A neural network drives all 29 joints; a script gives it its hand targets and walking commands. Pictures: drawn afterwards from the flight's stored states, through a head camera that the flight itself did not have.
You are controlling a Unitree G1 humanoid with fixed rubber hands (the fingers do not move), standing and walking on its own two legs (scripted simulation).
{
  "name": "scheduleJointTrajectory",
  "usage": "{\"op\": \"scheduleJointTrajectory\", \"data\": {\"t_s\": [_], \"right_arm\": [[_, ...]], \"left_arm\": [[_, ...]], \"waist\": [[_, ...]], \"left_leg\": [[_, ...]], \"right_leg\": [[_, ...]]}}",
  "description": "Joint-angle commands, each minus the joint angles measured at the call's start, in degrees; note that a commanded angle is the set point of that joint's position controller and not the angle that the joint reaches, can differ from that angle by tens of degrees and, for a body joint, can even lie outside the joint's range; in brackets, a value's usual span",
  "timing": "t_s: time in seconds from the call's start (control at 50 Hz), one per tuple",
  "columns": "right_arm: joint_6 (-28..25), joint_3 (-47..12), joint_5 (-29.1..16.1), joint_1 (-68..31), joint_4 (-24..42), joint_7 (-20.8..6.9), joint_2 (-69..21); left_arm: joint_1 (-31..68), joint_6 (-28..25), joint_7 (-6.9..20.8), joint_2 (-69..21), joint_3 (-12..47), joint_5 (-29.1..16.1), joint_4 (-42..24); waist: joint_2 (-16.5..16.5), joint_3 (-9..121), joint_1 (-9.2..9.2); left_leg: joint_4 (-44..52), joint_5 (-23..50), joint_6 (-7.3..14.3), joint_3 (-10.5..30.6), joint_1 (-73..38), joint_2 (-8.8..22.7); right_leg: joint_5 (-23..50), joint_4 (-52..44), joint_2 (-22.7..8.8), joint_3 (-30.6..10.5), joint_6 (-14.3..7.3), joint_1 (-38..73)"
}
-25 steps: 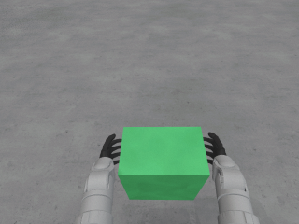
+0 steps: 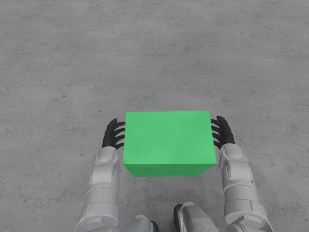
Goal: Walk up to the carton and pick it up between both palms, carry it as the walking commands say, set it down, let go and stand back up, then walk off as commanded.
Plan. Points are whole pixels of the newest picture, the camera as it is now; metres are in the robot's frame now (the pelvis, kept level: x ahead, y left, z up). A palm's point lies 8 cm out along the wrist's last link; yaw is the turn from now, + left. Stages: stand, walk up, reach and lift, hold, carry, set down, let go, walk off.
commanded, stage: set down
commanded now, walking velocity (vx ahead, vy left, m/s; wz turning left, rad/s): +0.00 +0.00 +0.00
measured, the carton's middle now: (166, 148) +0.35 -0.04 -0.13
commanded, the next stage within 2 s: none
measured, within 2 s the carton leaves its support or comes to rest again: neither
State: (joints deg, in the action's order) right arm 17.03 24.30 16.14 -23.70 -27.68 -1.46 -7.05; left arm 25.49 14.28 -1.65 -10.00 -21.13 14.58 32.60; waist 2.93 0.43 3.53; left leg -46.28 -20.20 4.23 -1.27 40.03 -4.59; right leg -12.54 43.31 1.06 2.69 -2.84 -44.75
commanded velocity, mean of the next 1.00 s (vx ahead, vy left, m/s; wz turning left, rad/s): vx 0.00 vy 0.00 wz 0.00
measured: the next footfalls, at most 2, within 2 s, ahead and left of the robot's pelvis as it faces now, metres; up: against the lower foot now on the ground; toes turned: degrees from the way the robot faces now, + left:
none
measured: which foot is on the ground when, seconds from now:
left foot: down 0.00-1.00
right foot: down 0.00-1.00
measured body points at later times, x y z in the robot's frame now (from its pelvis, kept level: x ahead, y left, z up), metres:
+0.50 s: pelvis -0.01 +0.00 -0.07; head +0.16 -0.03 +0.35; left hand +0.39 +0.11 -0.13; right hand +0.36 -0.20 -0.13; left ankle +0.02 +0.08 -0.70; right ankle +0.08 -0.09 -0.70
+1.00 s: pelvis -0.02 +0.00 -0.14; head +0.20 -0.03 +0.25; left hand +0.41 +0.11 -0.23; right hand +0.39 -0.21 -0.23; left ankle +0.02 +0.08 -0.70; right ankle +0.08 -0.09 -0.70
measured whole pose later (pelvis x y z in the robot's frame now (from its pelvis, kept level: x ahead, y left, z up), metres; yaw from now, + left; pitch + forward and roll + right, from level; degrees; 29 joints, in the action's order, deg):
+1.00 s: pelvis -0.02 +0.00 -0.14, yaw +1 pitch +39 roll +1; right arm 13.1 21.9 8.3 -38.7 -34.2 0.7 0.1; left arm 38.8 10.8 -5.6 -5.7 -20.1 7.1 35.3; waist 3.0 11.4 3.7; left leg -83.8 -31.8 4.0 -3.6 90.8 -4.6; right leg -22.7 80.2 -0.1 3.1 -3.7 -96.3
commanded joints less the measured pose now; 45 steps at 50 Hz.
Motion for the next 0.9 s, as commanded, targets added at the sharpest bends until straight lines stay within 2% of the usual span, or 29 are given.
{"op": "scheduleJointTrajectory", "data": {"t_s": [0.0, 0.2, 0.38, 0.64, 0.88], "right_arm": [[-2.16, -30.41, -6.69, -29.59, -1.7, -12.04, -45.94], [-1.48, -30.48, -6.9, -32.3, -2.44, -12.46, -47.37], [-1.67, -30.74, -8.24, -35.14, -3.45, -12.35, -46.86], [-2.94, -31.01, -9.94, -37.77, -5.48, -12.05, -44.48], [-4.42, -33.35, -12.7, -41.43, -5.52, -10.24, -41.49]], "left_arm": [[28.85, -1.8, 12.86, -47.9, 29.25, -6.16, 1.43], [32.37, -1.41, 13.7, -48.54, 29.08, -6.48, 1.02], [35.39, -1.89, 13.32, -48.03, 29.36, -7.31, 1.25], [39.42, -3.43, 10.63, -47.77, 31.1, -9.5, 1.37], [43.14, -4.98, 7.78, -45.51, 32.34, -11.7, 0.75]], "waist": [[-2.78, 32.79, 0.55], [-2.97, 39.0, 1.34], [-2.55, 44.63, 1.53], [-1.32, 52.31, 2.31], [-2.04, 57.27, 2.02]], "left_leg": [[5.49, 5.65, 0.07, 11.91, 6.79, 0.4], [-2.14, 2.62, -0.33, 10.83, 17.67, -0.92], [-8.57, 1.19, -1.04, 10.09, 26.3, -1.93], [-17.12, 2.13, -2.5, 9.65, 34.44, -3.03], [-25.12, 1.75, -3.03, 8.69, 41.84, -4.26]], "right_leg": [[11.95, 2.77, 1.56, -11.67, -0.28, 27.65], [10.44, 9.49, 1.91, -12.01, 0.23, 20.89], [10.0, 15.73, 2.58, -11.81, 0.58, 14.29], [12.12, 25.33, 4.09, -10.19, 0.68, 2.83], [13.01, 32.65, 4.71, -10.03, 1.0, -4.16]]}}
